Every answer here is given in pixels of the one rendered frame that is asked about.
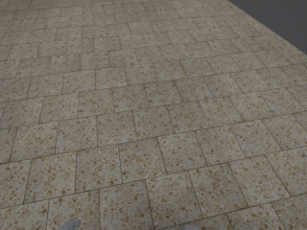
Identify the robot left hand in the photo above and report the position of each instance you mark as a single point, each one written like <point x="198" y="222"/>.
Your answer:
<point x="70" y="225"/>

